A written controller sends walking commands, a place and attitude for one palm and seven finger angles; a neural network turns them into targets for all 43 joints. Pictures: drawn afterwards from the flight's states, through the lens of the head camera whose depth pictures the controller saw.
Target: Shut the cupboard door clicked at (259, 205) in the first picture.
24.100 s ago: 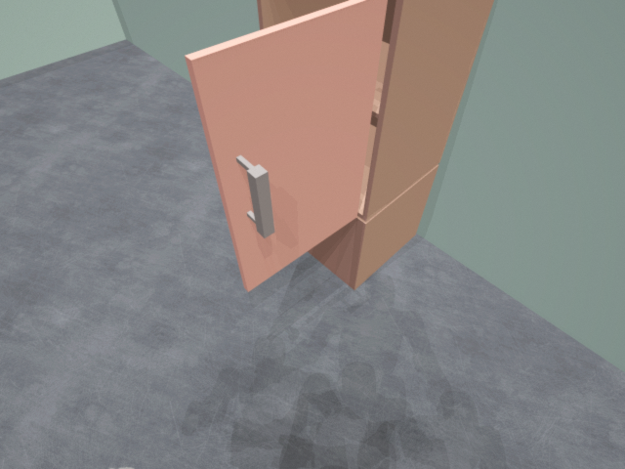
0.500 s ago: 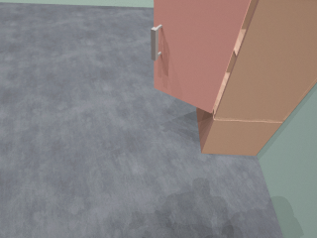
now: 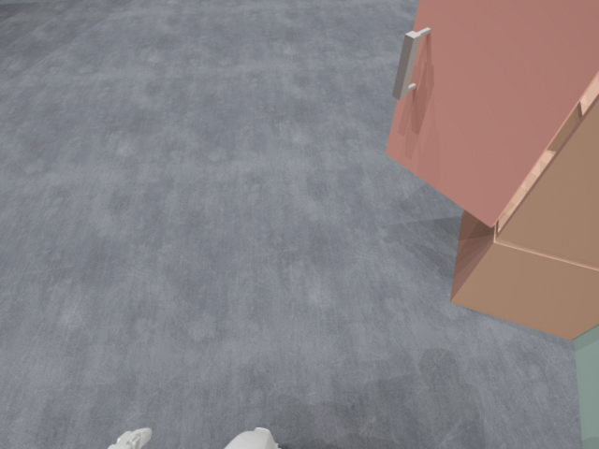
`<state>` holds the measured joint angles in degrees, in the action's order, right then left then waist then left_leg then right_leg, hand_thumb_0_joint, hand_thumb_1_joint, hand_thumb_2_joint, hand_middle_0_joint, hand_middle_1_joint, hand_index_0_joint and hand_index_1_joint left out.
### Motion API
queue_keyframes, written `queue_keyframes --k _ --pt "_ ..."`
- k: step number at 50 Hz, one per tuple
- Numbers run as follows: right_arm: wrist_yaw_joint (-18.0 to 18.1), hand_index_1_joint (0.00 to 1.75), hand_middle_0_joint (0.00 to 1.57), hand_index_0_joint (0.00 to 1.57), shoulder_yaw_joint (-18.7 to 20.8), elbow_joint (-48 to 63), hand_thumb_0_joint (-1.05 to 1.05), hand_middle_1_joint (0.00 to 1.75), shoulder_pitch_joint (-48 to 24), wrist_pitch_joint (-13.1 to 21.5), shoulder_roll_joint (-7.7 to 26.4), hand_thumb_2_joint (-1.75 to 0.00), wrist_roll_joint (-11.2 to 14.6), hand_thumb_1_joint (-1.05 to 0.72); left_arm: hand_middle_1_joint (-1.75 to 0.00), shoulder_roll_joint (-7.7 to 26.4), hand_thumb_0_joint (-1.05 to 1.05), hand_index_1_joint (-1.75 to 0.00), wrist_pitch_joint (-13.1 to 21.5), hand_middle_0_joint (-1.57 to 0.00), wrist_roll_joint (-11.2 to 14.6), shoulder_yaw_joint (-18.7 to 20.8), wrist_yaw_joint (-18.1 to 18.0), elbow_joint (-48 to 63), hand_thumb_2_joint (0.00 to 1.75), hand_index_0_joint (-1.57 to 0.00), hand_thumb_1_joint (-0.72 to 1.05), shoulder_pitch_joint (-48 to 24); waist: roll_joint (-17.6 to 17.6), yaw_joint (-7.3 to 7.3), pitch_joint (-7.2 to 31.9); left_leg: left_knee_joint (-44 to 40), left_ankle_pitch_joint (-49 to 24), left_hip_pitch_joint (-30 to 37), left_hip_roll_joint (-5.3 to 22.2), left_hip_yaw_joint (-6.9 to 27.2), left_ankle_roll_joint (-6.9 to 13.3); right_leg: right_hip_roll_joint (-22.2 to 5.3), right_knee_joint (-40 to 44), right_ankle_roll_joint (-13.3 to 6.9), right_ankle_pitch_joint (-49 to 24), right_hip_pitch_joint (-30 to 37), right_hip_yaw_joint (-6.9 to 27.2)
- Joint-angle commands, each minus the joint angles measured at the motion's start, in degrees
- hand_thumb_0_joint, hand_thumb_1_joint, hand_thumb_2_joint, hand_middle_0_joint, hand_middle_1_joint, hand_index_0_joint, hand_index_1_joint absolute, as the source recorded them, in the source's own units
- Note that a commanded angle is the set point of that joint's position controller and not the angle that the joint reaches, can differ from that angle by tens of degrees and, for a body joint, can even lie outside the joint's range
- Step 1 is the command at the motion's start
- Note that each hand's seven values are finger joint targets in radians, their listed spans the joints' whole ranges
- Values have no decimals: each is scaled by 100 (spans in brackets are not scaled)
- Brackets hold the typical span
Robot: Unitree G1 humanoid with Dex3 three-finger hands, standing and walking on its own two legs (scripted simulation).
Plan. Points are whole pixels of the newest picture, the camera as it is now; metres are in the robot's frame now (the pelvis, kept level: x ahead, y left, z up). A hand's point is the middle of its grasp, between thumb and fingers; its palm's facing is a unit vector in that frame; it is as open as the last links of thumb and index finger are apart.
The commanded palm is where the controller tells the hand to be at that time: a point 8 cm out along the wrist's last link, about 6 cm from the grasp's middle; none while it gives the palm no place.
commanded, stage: walk to a spot facing it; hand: left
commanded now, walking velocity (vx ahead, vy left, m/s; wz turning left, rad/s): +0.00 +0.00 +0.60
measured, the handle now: (412, 64) +0.94 -0.24 +0.00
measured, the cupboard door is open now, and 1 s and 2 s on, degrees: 59 59 59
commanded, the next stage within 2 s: turn to face it in 1.28 s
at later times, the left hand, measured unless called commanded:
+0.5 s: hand out of the picture +0.02 +0.23 -0.15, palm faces +0.32 -0.91 -0.27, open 7.4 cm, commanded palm none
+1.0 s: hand out of the picture -0.01 +0.11 -0.16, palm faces +0.71 -0.68 -0.16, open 7.4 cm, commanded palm none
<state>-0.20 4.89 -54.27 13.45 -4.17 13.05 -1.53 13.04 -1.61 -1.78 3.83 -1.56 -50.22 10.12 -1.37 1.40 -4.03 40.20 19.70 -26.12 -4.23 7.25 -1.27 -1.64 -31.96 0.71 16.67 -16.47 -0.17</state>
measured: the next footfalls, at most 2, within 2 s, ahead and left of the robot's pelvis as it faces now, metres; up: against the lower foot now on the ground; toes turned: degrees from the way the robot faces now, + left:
left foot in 0.28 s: +0.02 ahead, +0.15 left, +0.00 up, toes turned +16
right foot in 0.56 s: +0.16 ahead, -0.09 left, +0.00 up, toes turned +17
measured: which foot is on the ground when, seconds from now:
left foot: up 0.00-0.26, down 0.28-0.56, up 0.58-1.00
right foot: down 0.00-0.28, up 0.30-0.54, down 0.56-1.00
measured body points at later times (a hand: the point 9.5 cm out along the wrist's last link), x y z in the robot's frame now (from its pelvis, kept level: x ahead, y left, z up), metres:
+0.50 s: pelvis +0.02 +0.00 +0.01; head +0.06 +0.01 +0.45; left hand +0.01 +0.28 -0.13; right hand +0.16 -0.22 -0.14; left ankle -0.02 +0.14 -0.73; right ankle +0.09 -0.11 -0.70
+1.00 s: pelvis +0.15 +0.04 +0.01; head +0.19 +0.08 +0.45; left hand -0.04 +0.15 -0.14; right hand +0.41 -0.04 -0.13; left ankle +0.16 +0.20 -0.70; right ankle +0.12 -0.10 -0.73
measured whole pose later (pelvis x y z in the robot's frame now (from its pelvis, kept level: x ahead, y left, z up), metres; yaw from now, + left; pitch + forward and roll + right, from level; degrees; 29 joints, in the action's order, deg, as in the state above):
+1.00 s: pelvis +0.15 +0.04 +0.01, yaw +41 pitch +0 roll +1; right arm -3.5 3.2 -52.1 3.3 -1.7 11.7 -2.0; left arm 6.9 3.3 -2.2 2.4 -0.4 -58.7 25.4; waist 1.2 -3.0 -7.3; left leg 41.9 16.4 -29.8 2.9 -7.6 1.9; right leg -7.5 -23.5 2.4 22.7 1.4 -22.4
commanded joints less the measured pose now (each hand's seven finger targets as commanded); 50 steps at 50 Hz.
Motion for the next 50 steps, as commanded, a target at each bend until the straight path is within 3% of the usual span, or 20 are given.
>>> queue_keyframes --k 1,3,8,12,13,14,15,20,24,26,27,28,29,30,33,35,39,46,49,50 --pt "-69 30 20 20 166 577 0 30 -133 59 526 -90 -19 -90 -30 1004 0 -30 143 -20 -2 240 -118 468 90 -20 90 -168 1276 54 15 3035 795 -791 423 -222 -48 -2070 1854 -1053 550 -162 1659" --pt "-140 30 20 20 105 575 0 30 -83 77 422 -90 18 -90 -30 877 0 -30 182 -20 -20 187 -85 489 90 -20 90 -296 1253 175 28 2599 551 -545 502 -566 -169 -1644 1347 -848 -1039 83 428" --pt "-159 30 20 20 -37 770 0 30 -647 157 287 -90 83 -90 -30 1269 0 -30 178 -20 -27 308 -67 253 90 -20 90 598 1268 -321 387 492 733 79 383 -1180 -176 -1779 544 -766 -3347 1175 -22" --pt "-145 30 20 20 -10 667 0 30 -122 246 621 -90 44 -90 -30 1225 0 -30 134 -20 53 329 14 246 90 -20 90 616 905 -16 699 -1444 -396 1698 407 -1157 9 -1632 -276 -200 -1781 491 -471" --pt "-116 30 20 20 115 617 0 30 189 292 1187 -90 -14 -90 -30 955 0 -30 98 -20 80 294 67 375 90 -20 90 673 -413 149 937 -1868 -589 2611 1457 273 469 -1074 -1310 145 121 -697 -926" --pt "-67 30 20 20 254 527 0 30 677 291 1761 -90 -76 -90 -30 579 0 -30 108 -20 62 155 125 708 90 -20 90 275 -1796 466 788 -2267 -1007 3003 2697 2080 1264 -394 -2484 359 2319 -2106 -957" --pt "-39 30 20 20 240 349 0 30 1111 298 1723 -90 -80 -90 -30 733 0 -30 75 -20 -18 122 105 897 90 -20 90 -430 -1253 737 580 -2483 294 2609 2777 2337 1513 -505 -3034 228 2149 -2335 -349" --pt "70 30 20 20 85 633 0 30 -6 433 1267 -90 -69 -90 -30 658 0 -30 177 -20 32 184 297 618 90 -20 90 -193 -982 81 182 -2533 838 1544 1705 1147 1020 -412 -2281 249 808 -1704 -144" --pt "32 30 20 20 106 611 0 30 -146 406 1260 -90 -69 -90 -30 571 0 -30 190 -20 29 163 328 511 90 -20 90 171 -910 -65 128 -2506 1400 793 1423 1068 967 -7 -979 253 485 -505 -524" --pt "28 30 20 20 105 658 0 30 -432 374 1178 -90 -32 -90 -30 673 0 -30 244 -20 8 227 333 278 90 -20 90 933 -511 -447 242 -1960 1868 -172 1125 912 812 196 -132 273 111 952 -662" --pt "22 30 20 20 70 744 0 30 -596 389 919 -90 8 -90 -30 895 0 -30 305 -20 -30 313 284 138 90 -20 90 1569 292 -794 322 -901 1926 -1081 633 514 614 -233 711 190 817 2008 -69" --pt "-8 30 20 20 -42 871 0 30 -512 426 383 -90 84 -90 -30 1451 0 -30 364 -20 -121 417 171 95 90 -20 90 1996 2238 -991 477 1235 1851 -2112 -142 -478 238 -2012 2031 -326 2699 2531 2240" --pt "-35 30 20 20 0 945 0 30 -606 430 521 -90 -12 -90 -30 1459 0 -30 340 -20 -11 353 129 172 90 -20 90 1773 2012 -792 164 2589 1515 -2097 168 -244 228 -2676 2666 -644 3502 1643 3245" --pt "-69 30 20 20 52 861 0 30 -472 396 544 -90 -29 -90 -30 1324 0 -30 365 -20 4 355 69 262 90 -20 90 1346 1596 -464 -40 3251 1008 -1972 451 -118 223 -2783 2807 -734 3943 982 3411" --pt "-217 30 20 20 15 518 0 30 -287 332 310 -90 -59 -90 -30 646 0 -30 523 -20 8 181 90 290 90 -20 90 559 923 -12 -213 3268 -485 -1412 855 -415 46 -1922 2401 -446 1337 351 692" --pt "-264 30 20 20 -15 423 0 30 -254 312 159 -90 -21 -90 -30 474 0 -30 596 -20 15 147 74 88 90 -20 90 857 1020 -65 -84 2938 -755 -1339 853 -668 1 -1644 2227 -385 -61 775 -177" --pt "-294 30 20 20 -91 524 0 30 -704 322 -37 -90 -22 -90 -30 376 0 -30 662 -20 8 117 48 -286 90 -20 90 1542 929 -270 8 2167 -710 -1665 852 -978 18 -1729 1940 -444 -2027 1750 -770" --pt "-368 30 20 20 -201 847 0 30 -1640 423 -69 -90 -19 -90 -30 506 0 -30 647 -20 -7 113 32 -585 90 -20 90 1961 902 -500 -138 273 -458 -1296 813 -1394 268 -2076 1567 -528 -3255 2386 -1202" --pt "-313 30 20 20 -173 788 0 30 -1171 487 75 -90 -32 -90 -30 702 0 -30 632 -20 8 158 51 -534 90 -20 90 1749 1037 -210 157 -153 -88 -121 426 -1791 530 -2133 759 -484 -4646 2207 -1559" --pt "-273 30 20 20 -130 663 0 30 -699 504 224 -90 -51 -90 -30 789 0 -30 610 -20 26 159 66 -547 90 -20 90 1642 928 51 395 -420 -152 745 217 -1920 618 -2012 30 -380 -4780 1862 -1777"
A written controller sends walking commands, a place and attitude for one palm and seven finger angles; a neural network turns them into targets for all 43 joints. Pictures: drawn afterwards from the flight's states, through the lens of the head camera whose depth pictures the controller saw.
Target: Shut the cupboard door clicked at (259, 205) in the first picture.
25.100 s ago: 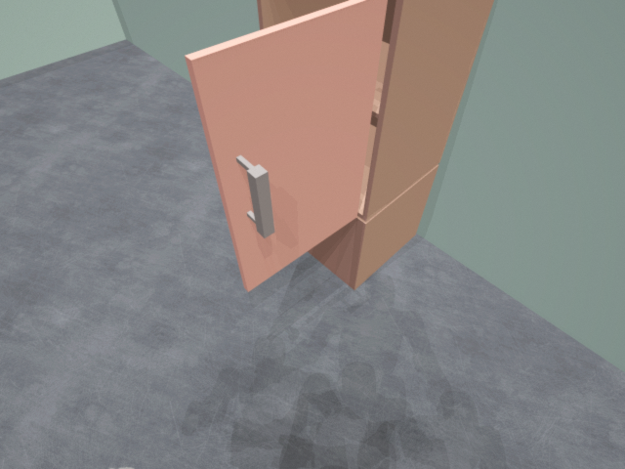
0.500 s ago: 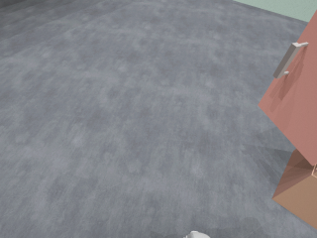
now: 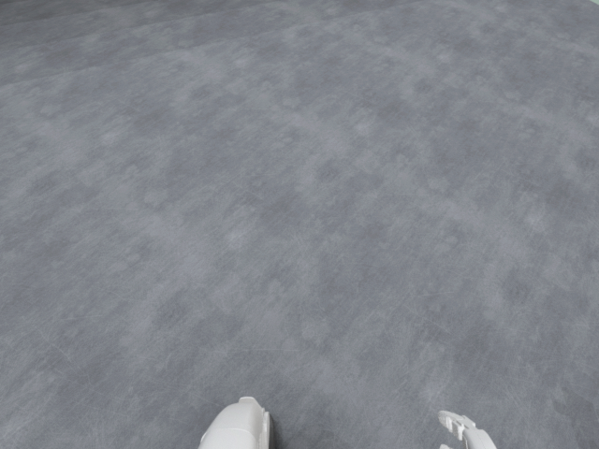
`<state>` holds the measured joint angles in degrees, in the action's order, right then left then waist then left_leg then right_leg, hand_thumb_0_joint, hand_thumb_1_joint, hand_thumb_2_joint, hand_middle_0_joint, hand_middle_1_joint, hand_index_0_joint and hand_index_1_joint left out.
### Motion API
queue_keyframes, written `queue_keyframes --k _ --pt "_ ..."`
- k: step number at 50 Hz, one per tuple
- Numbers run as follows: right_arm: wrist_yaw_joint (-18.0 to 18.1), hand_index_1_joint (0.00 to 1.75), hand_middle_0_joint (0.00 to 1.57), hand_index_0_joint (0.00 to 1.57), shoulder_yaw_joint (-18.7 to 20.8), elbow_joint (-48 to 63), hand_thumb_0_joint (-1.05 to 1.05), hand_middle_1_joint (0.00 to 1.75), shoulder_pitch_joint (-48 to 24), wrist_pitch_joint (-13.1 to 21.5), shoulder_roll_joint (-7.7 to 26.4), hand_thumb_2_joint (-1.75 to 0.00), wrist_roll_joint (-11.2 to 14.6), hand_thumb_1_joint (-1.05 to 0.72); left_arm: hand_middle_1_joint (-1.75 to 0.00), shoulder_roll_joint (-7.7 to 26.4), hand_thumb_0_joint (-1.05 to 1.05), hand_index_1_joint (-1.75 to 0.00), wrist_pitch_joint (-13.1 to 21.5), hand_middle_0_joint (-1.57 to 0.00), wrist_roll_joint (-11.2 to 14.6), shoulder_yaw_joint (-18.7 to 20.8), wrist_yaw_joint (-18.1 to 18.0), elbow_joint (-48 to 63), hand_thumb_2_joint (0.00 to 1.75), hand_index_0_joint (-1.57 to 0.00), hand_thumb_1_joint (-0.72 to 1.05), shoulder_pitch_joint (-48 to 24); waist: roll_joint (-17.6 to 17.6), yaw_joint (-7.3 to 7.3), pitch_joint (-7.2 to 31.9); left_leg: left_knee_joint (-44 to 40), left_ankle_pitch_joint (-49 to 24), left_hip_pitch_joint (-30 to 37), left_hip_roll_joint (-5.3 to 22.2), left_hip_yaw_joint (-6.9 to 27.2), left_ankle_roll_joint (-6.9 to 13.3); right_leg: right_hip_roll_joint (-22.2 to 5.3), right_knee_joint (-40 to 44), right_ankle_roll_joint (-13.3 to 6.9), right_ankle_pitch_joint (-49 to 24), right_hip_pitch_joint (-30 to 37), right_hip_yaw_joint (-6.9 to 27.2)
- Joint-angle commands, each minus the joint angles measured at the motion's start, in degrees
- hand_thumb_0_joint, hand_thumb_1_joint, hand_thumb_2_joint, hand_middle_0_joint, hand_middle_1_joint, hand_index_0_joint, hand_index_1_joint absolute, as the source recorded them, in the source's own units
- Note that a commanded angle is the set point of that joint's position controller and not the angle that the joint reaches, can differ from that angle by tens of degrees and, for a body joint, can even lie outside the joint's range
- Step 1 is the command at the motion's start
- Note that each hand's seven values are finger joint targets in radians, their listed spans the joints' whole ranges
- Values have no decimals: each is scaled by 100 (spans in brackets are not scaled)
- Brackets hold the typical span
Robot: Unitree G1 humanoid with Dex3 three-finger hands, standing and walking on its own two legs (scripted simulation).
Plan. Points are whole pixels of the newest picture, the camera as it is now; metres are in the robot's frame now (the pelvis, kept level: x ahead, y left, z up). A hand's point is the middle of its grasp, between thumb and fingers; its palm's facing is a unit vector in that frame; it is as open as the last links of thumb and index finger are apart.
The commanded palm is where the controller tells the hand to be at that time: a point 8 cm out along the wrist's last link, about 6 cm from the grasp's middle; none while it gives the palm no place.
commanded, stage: walk to a spot facing it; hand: left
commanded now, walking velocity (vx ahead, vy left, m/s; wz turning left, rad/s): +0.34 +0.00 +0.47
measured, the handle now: out of the picture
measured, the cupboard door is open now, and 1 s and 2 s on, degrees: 59 59 59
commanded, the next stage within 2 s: turn to face it in 0.28 s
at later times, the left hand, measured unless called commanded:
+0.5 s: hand (200, 317) +0.31 +0.21 -0.14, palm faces +0.07 -0.97 -0.22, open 7.4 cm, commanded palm none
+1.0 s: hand (197, 301) +0.35 +0.23 -0.18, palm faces -0.06 -0.98 -0.20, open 7.3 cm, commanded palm none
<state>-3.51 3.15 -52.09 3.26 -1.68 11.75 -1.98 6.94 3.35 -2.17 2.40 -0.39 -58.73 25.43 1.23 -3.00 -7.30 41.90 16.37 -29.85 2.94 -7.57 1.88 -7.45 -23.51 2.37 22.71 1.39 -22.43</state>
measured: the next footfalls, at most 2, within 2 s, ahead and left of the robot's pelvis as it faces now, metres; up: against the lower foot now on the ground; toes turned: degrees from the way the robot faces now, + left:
left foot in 0.06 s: +0.16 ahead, +0.11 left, +0.00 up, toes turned +9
right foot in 0.54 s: +0.33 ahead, -0.10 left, +0.00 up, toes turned +0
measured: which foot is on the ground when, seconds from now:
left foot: up 0.00-0.04, down 0.06-0.54, up 0.56-0.92, down 0.94-1.00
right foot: down 0.00-0.06, up 0.08-0.52, down 0.54-0.94, up 0.96-1.00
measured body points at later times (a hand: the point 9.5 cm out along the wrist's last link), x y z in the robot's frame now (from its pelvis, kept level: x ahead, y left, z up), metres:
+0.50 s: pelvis +0.19 +0.01 +0.00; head +0.22 +0.01 +0.45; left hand +0.31 +0.26 -0.12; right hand +0.17 -0.23 -0.15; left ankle +0.12 +0.10 -0.73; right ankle +0.30 -0.11 -0.72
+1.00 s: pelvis +0.28 +0.04 +0.00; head +0.32 +0.06 +0.44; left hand +0.36 +0.29 -0.16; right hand +0.38 -0.21 -0.12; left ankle +0.32 +0.14 -0.74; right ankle +0.28 -0.10 -0.70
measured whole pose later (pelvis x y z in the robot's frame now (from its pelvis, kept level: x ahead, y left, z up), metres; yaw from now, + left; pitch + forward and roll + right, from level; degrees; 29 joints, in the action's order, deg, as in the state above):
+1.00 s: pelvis +0.28 +0.04 +0.00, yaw -9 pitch +1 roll -1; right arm 1.4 1.5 -50.2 7.1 0.4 10.0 -1.6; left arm 12.9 -4.0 -1.5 5.5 0.3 -54.0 13.7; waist 2.0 -1.8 -3.6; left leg 33.8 16.4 -18.3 2.2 -2.9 0.9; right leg 3.3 -46.9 1.1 26.3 -23.9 4.4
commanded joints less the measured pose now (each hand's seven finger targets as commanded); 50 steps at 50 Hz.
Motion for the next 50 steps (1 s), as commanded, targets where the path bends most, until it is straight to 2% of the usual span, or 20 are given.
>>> queue_keyframes --k 1,2,3,4,6,9,20,25,26,27,28,29,32,34,41,44,45,47,48,50 --pt "115 30 20 20 111 275 0 30 1084 271 561 -90 -40 -90 -30 1477 0 -30 93 -20 131 279 -25 378 90 -20 90 -1 472 897 1133 -1058 -220 2493 -548 -399 426 -1240 -1947 -372 -4768 -692 263" --pt "199 30 20 20 272 107 0 30 1927 298 1253 -90 -81 -90 -30 1237 0 -30 80 -20 130 303 54 555 90 -20 90 -13 -601 1289 1787 -1340 -239 4100 650 1416 910 -738 -3670 -83 -2473 -2243 319" --pt "279 30 20 20 408 -3 0 30 2399 291 1847 -90 -27 -90 -30 1020 0 -30 61 -20 156 219 107 963 90 -20 90 -490 -1360 1378 1931 -2000 -1138 4856 2166 3734 1620 1 -5241 71 1016 -4024 939" --pt "312 30 20 20 382 -72 0 30 2409 279 1898 -90 46 -90 -30 1107 0 -30 41 -20 134 241 45 1196 90 -20 90 -931 -470 1307 1786 -2241 -866 4294 2471 3814 1652 -78 -5581 -38 985 -4279 1755" --pt "391 30 20 20 221 226 0 30 1374 355 1347 -90 55 -90 -30 869 0 -30 -59 -20 61 252 27 1045 90 -20 90 -1012 -730 844 803 -2781 675 2424 1920 2912 1145 -382 -5277 -12 266 -4156 2092" --pt "415 30 20 20 36 227 0 30 894 458 785 -90 39 -90 -30 723 0 -30 -220 -20 -14 276 122 698 90 -20 90 -416 -894 351 452 -3005 291 1439 1105 1853 791 -265 -4393 29 -544 -3415 2052" --pt "448 30 20 20 43 -392 0 30 1703 496 533 -90 56 -90 -30 745 0 -30 -259 -20 60 158 147 1098 90 -20 90 -1776 -626 406 216 -3058 -1073 1956 956 1449 949 137 -1759 38 -1540 -2999 2044" --pt "498 30 20 20 8 -664 0 30 1843 418 487 -90 66 -90 -30 893 0 -30 -193 -20 68 140 67 716 90 -20 90 -978 -281 83 629 -1590 -1928 1958 735 704 377 527 -369 -252 -1982 -1010 1983" --pt "479 30 20 20 -12 -645 0 30 1911 433 346 -90 101 -90 -30 1160 0 -30 -137 -20 55 202 32 560 90 -20 90 -535 199 -63 878 -804 -1346 1343 415 481 142 97 -361 -457 -3039 -102 2619" --pt "455 30 20 20 -8 -556 0 30 2107 448 227 -90 128 -90 -30 1553 0 -30 -91 -20 36 280 -6 438 90 -20 90 -97 907 -97 1200 484 355 458 -275 -2 -123 -1017 -139 -1045 -4452 709 3929" --pt "511 30 20 20 -31 -447 0 30 2041 398 217 -90 154 -90 -30 1713 0 -30 -73 -20 112 310 -32 389 90 -20 90 117 1344 -125 1523 1714 2187 79 -394 195 -265 -1642 132 -1683 -5545 897 4646" --pt "545 30 20 20 -23 -458 0 30 1843 364 336 -90 138 -90 -30 1573 0 -30 -81 -20 122 306 -81 417 90 -20 90 -136 1474 -71 1630 2232 2022 -83 -199 691 -307 -1461 142 -1786 -5802 688 4689" --pt "520 30 20 20 -30 -388 0 30 1392 196 196 -90 147 -90 -30 1272 0 -30 -195 -20 130 305 -138 646 90 -20 90 -948 186 247 1214 2276 1067 36 80 755 -462 -861 277 -1503 -5014 -414 3635" --pt "504 30 20 20 -30 -366 0 30 1442 85 119 -90 107 -90 -30 1185 0 -30 -191 -20 112 311 -128 673 90 -20 90 -1115 401 383 1192 2061 733 191 75 700 -538 -646 406 -1340 -4593 -879 3412" --pt "488 30 20 20 48 119 0 30 968 61 206 -90 128 -90 -30 1437 0 -30 -352 -20 40 461 -66 869 90 -20 90 -1283 694 342 1018 369 600 755 -107 668 -549 -446 455 -1296 -2535 -1561 3986" --pt "528 30 20 20 59 166 0 30 1146 139 351 -90 153 -90 -30 1461 0 -30 -438 -20 85 497 -29 975 90 -20 90 -1446 756 497 960 -955 -66 1780 -247 662 -516 -175 152 -975 -1932 -2146 4112" --pt "549 30 20 20 84 139 0 30 1315 194 506 -90 153 -90 -30 1312 0 -30 -468 -20 105 461 -21 1026 90 -20 90 -1499 357 592 987 -1695 -286 2462 -21 797 -469 98 -183 -729 -1420 -2677 3935" --pt "597 30 20 20 204 305 0 30 1510 239 1391 -90 20 -90 -30 956 0 -30 -484 -20 165 366 61 1283 90 -20 90 -1373 -1849 638 1006 -2709 -990 2752 2347 3020 583 1148 -2498 -130 1271 -3638 2414" --pt "617 30 20 20 203 321 0 30 1418 240 1375 -90 -13 -90 -30 1153 0 -30 -515 -20 90 391 86 1273 90 -20 90 -1529 -1367 660 929 -2683 -1419 2439 2469 2986 854 907 -3513 -84 1213 -3605 2555" --pt "622 30 20 20 107 522 0 30 817 245 1117 -90 7 -90 -30 1214 0 -30 -556 -20 70 450 157 1150 90 -20 90 -1377 -1057 321 772 -2469 -2068 2073 2028 2061 759 654 -4408 3 643 -3558 2479"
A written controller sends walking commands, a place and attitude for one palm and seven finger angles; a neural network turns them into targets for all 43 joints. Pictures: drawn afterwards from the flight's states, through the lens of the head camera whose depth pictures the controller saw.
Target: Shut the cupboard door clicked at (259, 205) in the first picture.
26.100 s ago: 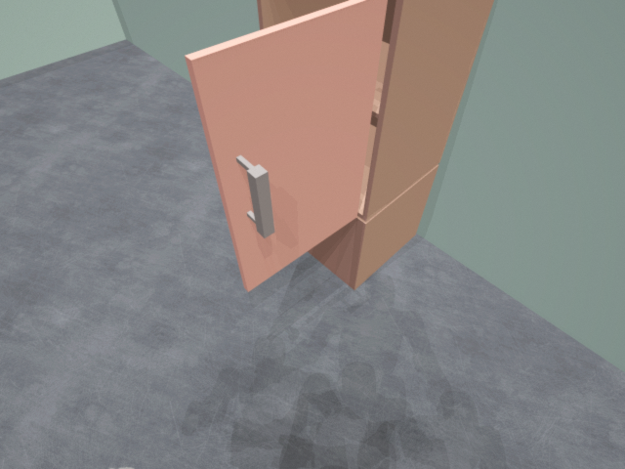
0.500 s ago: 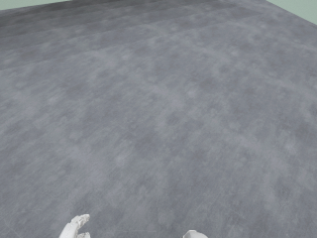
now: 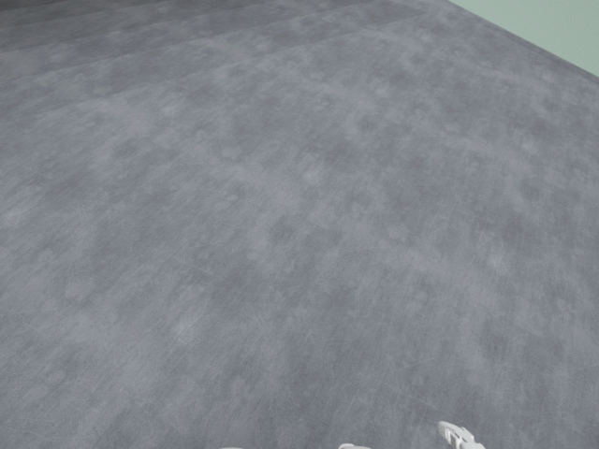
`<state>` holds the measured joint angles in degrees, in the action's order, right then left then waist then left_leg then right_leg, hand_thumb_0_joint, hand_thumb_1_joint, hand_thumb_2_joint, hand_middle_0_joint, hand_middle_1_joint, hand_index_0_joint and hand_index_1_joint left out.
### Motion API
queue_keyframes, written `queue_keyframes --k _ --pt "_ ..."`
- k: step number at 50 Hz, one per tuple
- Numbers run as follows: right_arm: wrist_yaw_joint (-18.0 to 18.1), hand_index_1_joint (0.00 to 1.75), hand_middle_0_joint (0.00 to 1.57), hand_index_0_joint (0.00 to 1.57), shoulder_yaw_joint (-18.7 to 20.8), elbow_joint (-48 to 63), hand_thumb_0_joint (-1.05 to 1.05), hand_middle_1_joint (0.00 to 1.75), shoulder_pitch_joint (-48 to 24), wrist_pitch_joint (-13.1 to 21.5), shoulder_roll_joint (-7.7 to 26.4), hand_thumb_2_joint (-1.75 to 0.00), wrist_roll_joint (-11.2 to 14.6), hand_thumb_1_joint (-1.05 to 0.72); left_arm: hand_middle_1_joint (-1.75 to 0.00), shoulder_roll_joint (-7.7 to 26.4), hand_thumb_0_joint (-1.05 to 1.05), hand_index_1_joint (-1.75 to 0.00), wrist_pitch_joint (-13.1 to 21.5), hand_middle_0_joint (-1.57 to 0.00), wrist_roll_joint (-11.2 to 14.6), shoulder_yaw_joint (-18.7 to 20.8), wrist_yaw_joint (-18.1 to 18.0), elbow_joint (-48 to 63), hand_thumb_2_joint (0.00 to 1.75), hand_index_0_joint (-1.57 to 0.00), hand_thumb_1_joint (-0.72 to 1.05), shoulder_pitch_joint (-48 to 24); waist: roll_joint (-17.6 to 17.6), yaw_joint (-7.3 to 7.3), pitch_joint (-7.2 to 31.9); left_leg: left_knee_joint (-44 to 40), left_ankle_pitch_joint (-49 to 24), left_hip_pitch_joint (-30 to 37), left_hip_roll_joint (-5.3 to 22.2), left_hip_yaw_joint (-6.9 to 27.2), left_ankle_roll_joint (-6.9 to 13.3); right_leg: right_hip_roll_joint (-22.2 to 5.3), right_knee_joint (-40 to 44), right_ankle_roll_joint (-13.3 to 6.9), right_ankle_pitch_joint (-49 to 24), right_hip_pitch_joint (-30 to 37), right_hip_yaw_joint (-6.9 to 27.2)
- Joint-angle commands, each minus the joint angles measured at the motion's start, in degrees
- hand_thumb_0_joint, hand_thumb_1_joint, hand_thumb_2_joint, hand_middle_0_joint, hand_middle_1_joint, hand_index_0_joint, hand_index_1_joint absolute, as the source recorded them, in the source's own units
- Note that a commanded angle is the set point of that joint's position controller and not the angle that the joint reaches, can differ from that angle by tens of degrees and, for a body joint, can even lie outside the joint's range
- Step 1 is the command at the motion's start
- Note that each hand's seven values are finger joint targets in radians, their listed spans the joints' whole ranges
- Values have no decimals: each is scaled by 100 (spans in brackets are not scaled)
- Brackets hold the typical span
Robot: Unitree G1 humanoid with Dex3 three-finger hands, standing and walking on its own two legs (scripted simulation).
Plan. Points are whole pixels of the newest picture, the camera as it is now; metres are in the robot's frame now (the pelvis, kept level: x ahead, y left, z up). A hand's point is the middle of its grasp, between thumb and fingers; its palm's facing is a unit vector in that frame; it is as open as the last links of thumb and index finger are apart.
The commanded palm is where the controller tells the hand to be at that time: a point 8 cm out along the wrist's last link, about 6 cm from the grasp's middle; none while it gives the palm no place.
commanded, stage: turn to face it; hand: left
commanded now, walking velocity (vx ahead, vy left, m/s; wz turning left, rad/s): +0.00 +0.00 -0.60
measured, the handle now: out of the picture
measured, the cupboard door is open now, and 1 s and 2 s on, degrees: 59 59 59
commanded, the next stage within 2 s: none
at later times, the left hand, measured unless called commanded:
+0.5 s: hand (218, 400) +0.20 +0.14 -0.15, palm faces -0.33 -0.90 -0.27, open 7.4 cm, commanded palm none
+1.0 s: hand (258, 354) +0.28 +0.09 -0.15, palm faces -0.60 -0.77 -0.23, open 7.4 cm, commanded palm none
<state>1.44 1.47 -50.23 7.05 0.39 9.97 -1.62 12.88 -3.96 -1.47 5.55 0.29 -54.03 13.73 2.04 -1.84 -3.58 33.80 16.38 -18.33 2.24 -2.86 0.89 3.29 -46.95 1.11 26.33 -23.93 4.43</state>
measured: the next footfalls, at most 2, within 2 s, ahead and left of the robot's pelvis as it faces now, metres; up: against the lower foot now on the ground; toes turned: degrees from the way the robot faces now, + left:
right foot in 0.36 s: +0.02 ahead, -0.15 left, +0.00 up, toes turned -20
left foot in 0.68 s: +0.16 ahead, +0.08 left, +0.00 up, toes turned -23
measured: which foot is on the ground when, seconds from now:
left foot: down 0.00-0.36, up 0.38-0.66, down 0.68-1.00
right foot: up 0.00-0.34, down 0.36-0.68, up 0.70-1.00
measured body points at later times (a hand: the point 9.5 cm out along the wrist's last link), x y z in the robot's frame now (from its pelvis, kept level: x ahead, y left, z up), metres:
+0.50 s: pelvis +0.03 -0.02 +0.00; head +0.08 -0.05 +0.44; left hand +0.22 +0.19 -0.13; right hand -0.02 -0.30 -0.15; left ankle +0.03 +0.11 -0.66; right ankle -0.02 -0.13 -0.73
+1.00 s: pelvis +0.06 -0.01 +0.01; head +0.10 -0.04 +0.45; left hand +0.31 +0.13 -0.13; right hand -0.05 -0.25 -0.13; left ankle +0.13 +0.10 -0.73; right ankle -0.04 -0.10 -0.70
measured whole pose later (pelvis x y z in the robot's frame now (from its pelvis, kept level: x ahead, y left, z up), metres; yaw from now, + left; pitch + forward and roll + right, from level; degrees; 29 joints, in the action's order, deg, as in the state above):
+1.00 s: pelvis +0.06 -0.01 +0.01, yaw -38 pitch +1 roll -2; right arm 0.8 1.7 -50.8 13.7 -0.8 12.2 -1.9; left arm 14.5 -5.0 -1.4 5.0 2.3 -49.3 7.7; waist -1.0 0.8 -5.3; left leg 31.1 17.2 -13.8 10.0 -12.8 -1.9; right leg -1.3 -46.2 2.3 25.3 -20.9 -4.0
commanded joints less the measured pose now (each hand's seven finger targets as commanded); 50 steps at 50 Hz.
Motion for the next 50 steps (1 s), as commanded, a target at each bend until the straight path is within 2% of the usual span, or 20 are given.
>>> queue_keyframes --k 1,3,10,14,16,17,18,19,20,21,24,30,32,33,34,35,37,40,48,50 --pt "125 30 20 20 245 394 0 30 268 25 1218 -90 -38 -90 -30 572 0 -30 130 -20 20 133 118 631 90 -20 90 -143 -1016 132 356 -1622 -2130 850 1867 1076 759 -477 -2152 186 46 -919 -243" --pt "112 30 20 20 238 386 0 30 255 15 1160 -90 -23 -90 -30 488 0 -30 59 -20 23 108 155 645 90 -20 90 -95 -1124 112 387 -1598 -2060 946 1600 475 617 -510 -1995 258 -272 -840 -412" --pt "60 30 20 20 346 127 0 30 827 -11 1291 -90 -20 -90 -30 392 0 -30 66 -20 8 12 200 913 90 -20 90 -665 -1325 421 419 -1287 -2833 1483 1801 -104 643 -570 -450 222 -288 -460 -865" --pt "16 30 20 20 420 102 0 30 780 -44 1480 -90 -26 -90 -30 433 0 -30 120 -20 15 -16 194 938 90 -20 90 -675 -1541 404 532 -870 -3011 1375 1898 -325 513 -426 536 52 -331 213 -1075" --pt "-10 30 20 20 441 135 0 30 629 -61 1509 -90 9 -90 -30 566 0 -30 182 -20 14 13 175 850 90 -20 90 -241 -1277 100 676 -191 -2721 1083 1743 -580 190 -365 1723 -74 -1326 1074 -1123" --pt "-45 30 20 20 431 190 0 30 582 -57 1401 -90 69 -90 -30 901 0 -30 249 -20 -14 73 141 702 90 -20 90 233 -581 -130 959 726 -2120 522 1452 -833 -113 -758 2371 -255 -2314 2045 -638" --pt "-72 30 20 20 299 459 0 30 410 -64 893 -90 105 -90 -30 1559 0 -30 327 -20 -61 193 55 607 90 -20 90 565 1348 -307 900 2033 1285 -1265 532 -1094 -480 -2250 2625 -870 -4489 3021 1365" --pt "-16 30 20 20 239 580 0 30 254 -144 991 -90 96 -90 -30 1728 0 -30 322 -20 43 185 -12 513 90 -20 90 777 1181 -384 874 2965 2224 -1626 297 -288 -524 -2747 2458 -1415 -5658 2662 1673" --pt "37 30 20 20 246 643 0 30 44 -183 918 -90 99 -90 -30 1645 0 -30 283 -20 35 243 -97 571 90 -20 90 619 988 -322 793 3425 2031 -1979 352 134 -514 -2554 2388 -1521 -5437 2626 1708" --pt "60 30 20 20 233 575 0 30 78 -161 957 -90 97 -90 -30 1505 0 -30 287 -20 31 214 -135 644 90 -20 90 321 1284 -197 780 3570 1715 -2237 416 337 -545 -2348 2364 -1482 -5042 2680 1628" --pt "-4 30 20 20 238 375 0 30 311 -183 962 -90 83 -90 -30 1174 0 -30 289 -20 29 91 -121 861 90 -20 90 -308 721 134 730 3037 948 -1445 405 237 -642 -1809 2351 -1208 -4489 1863 807" --pt "-23 30 20 20 231 390 0 30 568 -138 821 -90 120 -90 -30 1304 0 -30 229 -20 -37 161 -59 890 90 -20 90 -543 696 239 555 915 705 -391 47 -1 -572 -1583 2274 -1104 -3392 1117 1190" --pt "5 30 20 20 227 250 0 30 1020 -67 885 -90 119 -90 -30 1221 0 -30 188 -20 28 156 -47 910 90 -20 90 -717 631 446 674 -342 -257 466 -34 -59 -548 -1291 1873 -760 -3058 748 1125" --pt "27 30 20 20 268 217 0 30 1184 -3 1167 -90 86 -90 -30 982 0 -30 147 -20 82 102 -30 964 90 -20 90 -645 -72 486 790 -1184 -558 1150 414 401 -393 -854 1388 -444 -2282 195 825" --pt "42 30 20 20 377 255 0 30 1279 34 1778 -90 -9 -90 -30 601 0 -30 112 -20 133 28 25 1047 90 -20 90 -385 -1809 446 863 -1578 -1125 1651 1866 1956 213 -27 167 -57 -125 -738 59" --pt "56 30 20 20 379 348 0 30 1466 12 1942 -90 -11 -90 -30 684 0 -30 156 -20 80 -14 42 1168 90 -20 90 -565 -1819 570 787 -1669 -1577 1264 2624 2486 773 -114 -1076 30 1089 -716 -263" --pt "103 30 20 20 306 355 0 30 1121 61 1638 -90 -54 -90 -30 728 0 -30 145 -20 17 74 94 1037 90 -20 90 -699 -1452 396 569 -1601 -2296 934 2289 1935 791 -385 -2265 109 661 -861 -89" --pt "119 30 20 20 239 469 0 30 618 35 1347 -90 -31 -90 -30 560 0 -30 67 -20 47 53 195 926 90 -20 90 -588 -1288 211 493 -1361 -2789 1128 1744 526 605 -559 -2007 227 115 -771 -452" --pt "20 30 20 20 402 195 0 30 913 -46 1527 -90 -27 -90 -30 412 0 -30 107 -20 41 -31 213 1038 90 -20 90 -824 -1496 434 663 -926 -2776 1345 1927 -169 545 -395 435 78 -94 249 -1023" --pt "-17 30 20 20 437 205 0 30 773 -77 1551 -90 11 -90 -30 542 0 -30 154 -20 29 -3 192 937 90 -20 90 -439 -1264 216 682 -399 -2331 954 1800 -459 232 -307 1583 -27 -1077 1069 -1131"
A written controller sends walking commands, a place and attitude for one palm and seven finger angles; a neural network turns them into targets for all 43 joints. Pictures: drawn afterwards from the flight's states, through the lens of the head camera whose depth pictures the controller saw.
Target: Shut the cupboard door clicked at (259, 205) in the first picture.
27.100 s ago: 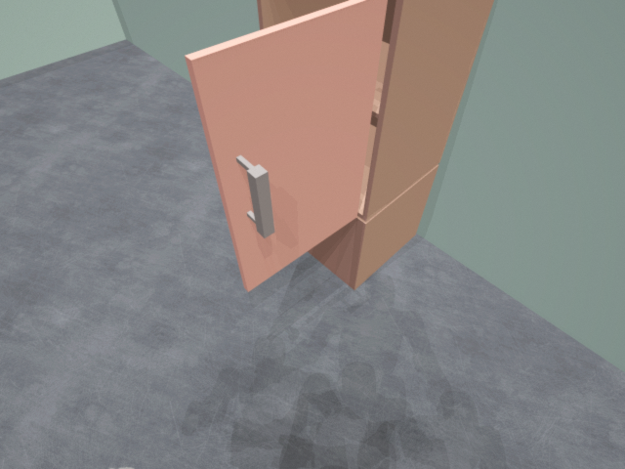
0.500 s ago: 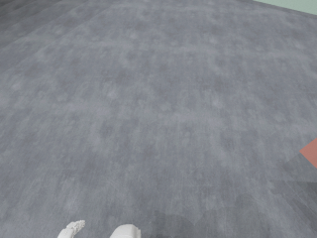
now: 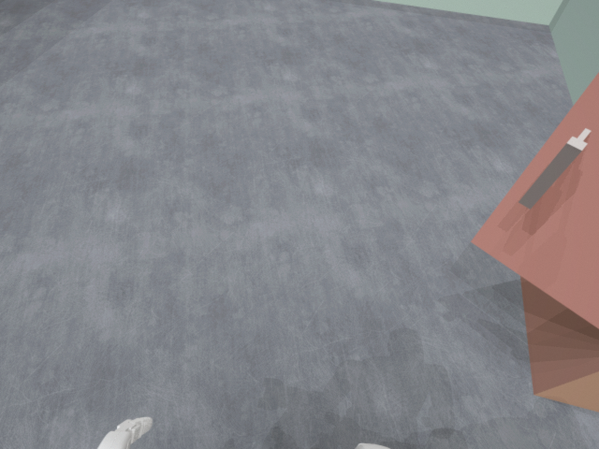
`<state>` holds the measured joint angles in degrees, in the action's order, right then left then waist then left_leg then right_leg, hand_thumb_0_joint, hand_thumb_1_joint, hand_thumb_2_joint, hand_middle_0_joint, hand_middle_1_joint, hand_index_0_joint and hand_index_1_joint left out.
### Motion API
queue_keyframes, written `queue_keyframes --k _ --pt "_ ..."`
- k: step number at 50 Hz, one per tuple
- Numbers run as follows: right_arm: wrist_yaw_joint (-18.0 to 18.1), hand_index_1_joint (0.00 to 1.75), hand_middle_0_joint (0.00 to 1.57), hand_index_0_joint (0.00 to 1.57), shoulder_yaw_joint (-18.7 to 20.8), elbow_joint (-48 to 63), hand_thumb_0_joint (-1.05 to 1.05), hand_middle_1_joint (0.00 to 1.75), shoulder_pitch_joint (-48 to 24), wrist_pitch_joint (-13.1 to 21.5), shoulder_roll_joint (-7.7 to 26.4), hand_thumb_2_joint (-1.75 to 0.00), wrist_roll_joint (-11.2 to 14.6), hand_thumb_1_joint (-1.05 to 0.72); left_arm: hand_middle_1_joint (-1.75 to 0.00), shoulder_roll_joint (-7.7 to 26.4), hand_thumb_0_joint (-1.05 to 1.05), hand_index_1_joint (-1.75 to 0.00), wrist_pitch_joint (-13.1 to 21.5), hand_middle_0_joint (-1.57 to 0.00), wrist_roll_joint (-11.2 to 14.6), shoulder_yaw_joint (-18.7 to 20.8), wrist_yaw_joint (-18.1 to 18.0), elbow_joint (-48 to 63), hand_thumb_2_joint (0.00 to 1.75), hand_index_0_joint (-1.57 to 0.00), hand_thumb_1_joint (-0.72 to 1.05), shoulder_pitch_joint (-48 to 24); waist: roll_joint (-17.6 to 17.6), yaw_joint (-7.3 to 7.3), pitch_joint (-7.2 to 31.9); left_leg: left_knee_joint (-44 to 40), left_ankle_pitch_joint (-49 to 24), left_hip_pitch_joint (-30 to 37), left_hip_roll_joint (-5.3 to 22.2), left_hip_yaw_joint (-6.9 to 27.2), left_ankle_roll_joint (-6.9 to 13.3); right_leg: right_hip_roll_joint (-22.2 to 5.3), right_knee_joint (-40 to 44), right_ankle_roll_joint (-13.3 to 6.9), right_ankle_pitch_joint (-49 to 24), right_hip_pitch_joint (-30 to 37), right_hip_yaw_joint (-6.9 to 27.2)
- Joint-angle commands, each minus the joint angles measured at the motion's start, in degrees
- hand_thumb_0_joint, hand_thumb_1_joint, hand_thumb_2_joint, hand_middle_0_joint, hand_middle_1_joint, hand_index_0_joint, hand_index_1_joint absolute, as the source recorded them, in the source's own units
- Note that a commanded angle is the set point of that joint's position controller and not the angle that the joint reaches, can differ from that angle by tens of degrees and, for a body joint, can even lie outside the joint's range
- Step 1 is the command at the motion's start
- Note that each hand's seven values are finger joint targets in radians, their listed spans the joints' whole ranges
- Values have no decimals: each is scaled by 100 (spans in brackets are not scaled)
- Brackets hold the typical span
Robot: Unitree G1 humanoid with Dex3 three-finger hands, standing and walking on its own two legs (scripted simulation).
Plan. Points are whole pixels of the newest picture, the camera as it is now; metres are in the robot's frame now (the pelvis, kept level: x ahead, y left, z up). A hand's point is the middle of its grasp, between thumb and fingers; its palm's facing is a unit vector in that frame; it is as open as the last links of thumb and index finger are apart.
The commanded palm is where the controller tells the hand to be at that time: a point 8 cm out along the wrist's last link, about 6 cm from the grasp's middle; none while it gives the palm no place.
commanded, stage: turn to face it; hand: left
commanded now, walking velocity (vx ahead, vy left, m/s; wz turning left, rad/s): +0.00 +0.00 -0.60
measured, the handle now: (554, 169) +0.60 -0.45 -0.01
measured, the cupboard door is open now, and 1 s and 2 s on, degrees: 59 59 59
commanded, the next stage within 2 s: take the last steps up to it in 1.20 s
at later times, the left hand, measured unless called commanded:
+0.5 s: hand (181, 430) +0.16 +0.19 -0.18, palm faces -0.24 -0.95 -0.20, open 7.4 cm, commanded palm none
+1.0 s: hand (255, 369) +0.25 +0.09 -0.15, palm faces -0.54 -0.80 -0.27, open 7.4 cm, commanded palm none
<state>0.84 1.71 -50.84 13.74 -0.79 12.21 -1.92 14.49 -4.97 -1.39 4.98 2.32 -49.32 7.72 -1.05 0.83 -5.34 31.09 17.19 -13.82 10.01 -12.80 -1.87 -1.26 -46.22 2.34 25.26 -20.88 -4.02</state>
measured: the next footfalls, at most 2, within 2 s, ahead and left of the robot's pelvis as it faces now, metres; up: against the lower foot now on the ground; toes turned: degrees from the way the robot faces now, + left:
right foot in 0.06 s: +0.02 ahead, -0.13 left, +0.00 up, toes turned -6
left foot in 0.42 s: +0.12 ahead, +0.10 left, +0.00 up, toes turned -11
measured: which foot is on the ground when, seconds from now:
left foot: down 0.00-0.06, up 0.08-0.40, down 0.42-0.82, up 0.84-1.00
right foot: up 0.00-0.04, down 0.06-0.42, up 0.44-0.80, down 0.82-1.00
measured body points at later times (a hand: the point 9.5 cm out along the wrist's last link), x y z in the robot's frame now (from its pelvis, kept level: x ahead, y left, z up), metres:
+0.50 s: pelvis +0.04 +0.01 -0.01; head +0.10 +0.03 +0.44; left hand +0.17 +0.24 -0.17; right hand +0.08 -0.27 -0.12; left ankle +0.08 +0.11 -0.74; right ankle -0.04 -0.11 -0.69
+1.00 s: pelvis +0.05 -0.03 +0.00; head +0.08 -0.07 +0.44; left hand +0.28 +0.13 -0.13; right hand -0.05 -0.29 -0.15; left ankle +0.11 +0.10 -0.67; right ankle -0.02 -0.12 -0.74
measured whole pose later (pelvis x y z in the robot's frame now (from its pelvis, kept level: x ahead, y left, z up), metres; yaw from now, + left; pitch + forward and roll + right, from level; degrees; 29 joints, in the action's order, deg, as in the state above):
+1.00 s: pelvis +0.05 -0.03 +0.00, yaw -33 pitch +1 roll +0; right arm 0.9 3.1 -52.8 12.6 -3.2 15.7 -0.9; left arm 12.2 -2.3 -1.5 2.5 0.1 -50.8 9.1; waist -1.9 1.6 -4.0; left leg 59.7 25.4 -27.5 5.1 -3.2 -5.3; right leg 0.0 -30.6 -0.7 17.0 -15.0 0.3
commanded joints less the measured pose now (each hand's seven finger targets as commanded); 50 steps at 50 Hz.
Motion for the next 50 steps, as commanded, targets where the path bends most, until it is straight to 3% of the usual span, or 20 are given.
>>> queue_keyframes --k 1,2,3,5,8,15,18,19,20,21,22,27,35,38,39,40,41,44,46,50 --pt "21 30 20 20 419 318 0 30 -37 26 1274 -90 79 -90 -30 605 0 -30 287 -20 7 110 -38 330 90 -20 90 573 -535 -286 962 469 -1680 -44 793 343 238 -56 2162 -274 -1613 1517 -2" --pt "-9 30 20 20 334 507 0 30 -90 4 844 -90 130 -90 -30 1210 0 -30 356 -20 -51 217 -109 269 90 -20 90 821 1203 -424 928 1617 447 -1341 64 -61 -156 -1357 2763 -735 -2631 2309 1663" --pt "2 30 20 20 247 742 0 30 -478 -63 718 -90 112 -90 -30 1566 0 -30 357 -20 10 250 -171 190 90 -20 90 1062 1707 -614 725 2848 2093 -2049 -476 474 -261 -2179 2819 -1330 -3828 1885 2702" --pt "84 30 20 20 252 713 0 30 -642 -104 760 -90 115 -90 -30 1345 0 -30 363 -20 15 278 -307 252 90 -20 90 719 1687 -412 667 3719 1528 -2579 -378 1305 -239 -1871 2787 -1513 -3539 1776 2739" --pt "35 30 20 20 242 449 0 30 -395 -74 759 -90 96 -90 -30 935 0 -30 407 -20 32 124 -292 394 90 -20 90 211 1067 -88 821 3336 650 -1997 -364 1251 -355 -1236 2438 -1281 -4003 1505 1677" --pt "39 30 20 20 210 555 0 30 -526 -32 646 -90 154 -90 -30 1109 0 -30 379 -20 -20 202 -280 275 90 -20 90 401 924 -191 885 1484 680 -1306 -739 1061 -338 -1153 2226 -1340 -4080 1471 2141" --pt "75 30 20 20 214 488 0 30 -175 7 684 -90 172 -90 -30 1100 0 -30 332 -20 18 209 -266 309 90 -20 90 159 1015 28 797 297 -15 -401 -865 1041 -269 -914 1971 -1050 -3709 844 2236" --pt "88 30 20 20 219 403 0 30 94 51 775 -90 167 -90 -30 1011 0 -30 305 -20 46 186 -263 339 90 -20 90 59 822 176 851 -493 -581 313 -771 1080 -226 -721 1719 -804 -3199 383 2148" --pt "98 30 20 20 274 374 0 30 242 107 1125 -90 117 -90 -30 704 0 -30 279 -20 81 130 -242 396 90 -20 90 192 -242 167 1017 -1115 -1051 945 55 1943 45 -84 1089 -467 -1903 -242 1691" --pt "112 30 20 20 360 426 0 30 427 120 1676 -90 31 -90 -30 431 0 -30 264 -20 123 72 -187 507 90 -20 90 412 -1741 158 1132 -1346 -1905 1346 1483 3194 758 536 -300 -142 745 -1026 793" --pt "151 30 20 20 349 422 0 30 455 115 1658 -90 7 -90 -30 614 0 -30 254 -20 45 76 -181 494 90 -20 90 271 -1480 254 1105 -1380 -2009 1068 1859 3394 1111 334 -1507 -72 1200 -1093 774" --pt "176 30 20 20 222 527 0 30 -77 131 1152 -90 -3 -90 -30 438 0 -30 178 -20 40 94 -14 371 90 -20 90 88 -895 -17 738 -1007 -3221 896 959 1497 921 -59 -1925 128 243 -1083 420" --pt "81 30 20 20 360 245 0 30 239 71 1317 -90 8 -90 -30 313 0 -30 192 -20 24 10 14 480 90 -20 90 -263 -1249 178 739 -715 -3133 858 1092 835 829 52 4 -19 33 -197 -155" --pt "54 30 20 20 390 236 0 30 40 43 1386 -90 34 -90 -30 401 0 -30 258 -20 27 31 -8 375 90 -20 90 114 -1030 -81 836 -160 -2559 506 1019 564 511 125 1415 -170 -928 718 -244" --pt "26 30 20 20 397 273 0 30 -19 32 1331 -90 75 -90 -30 622 0 -30 294 -20 4 76 -38 262 90 -20 90 487 -628 -273 904 408 -1916 -46 810 376 252 -34 2071 -282 -1606 1504 -28" --pt "-26 30 20 20 318 397 0 30 -12 10 927 -90 128 -90 -30 1217 0 -30 375 -20 -50 165 -115 167 90 -20 90 832 926 -455 1077 1590 -142 -1193 144 -35 -124 -1257 2639 -696 -2692 2475 1454" --pt "-6 30 20 20 225 635 0 30 -385 -35 715 -90 122 -90 -30 1586 0 -30 406 -20 16 210 -187 61 90 -20 90 1102 1652 -615 868 2821 2124 -2079 -489 388 -279 -2225 2690 -1358 -4353 2189 2619" --pt "86 30 20 20 229 490 0 30 -473 -85 851 -90 119 -90 -30 1202 0 -30 409 -20 40 145 -319 165 90 -20 90 524 1597 -323 681 3793 1315 -2457 -331 1394 -273 -1747 2651 -1512 -3771 1684 2319" --pt "30 30 20 20 194 282 0 30 -112 -75 751 -90 100 -90 -30 991 0 -30 410 -20 19 75 -328 306 90 -20 90 64 1089 -21 925 3295 785 -1878 -345 1185 -339 -1304 2428 -1308 -3906 1472 1484" --pt "4 30 20 20 178 233 0 30 -119 -97 627 -90 116 -90 -30 1024 0 -30 412 -20 -10 85 -291 199 90 -20 90 199 931 -76 758 2319 609 -1399 -599 975 -325 -1206 2559 -1298 -3440 1135 1547"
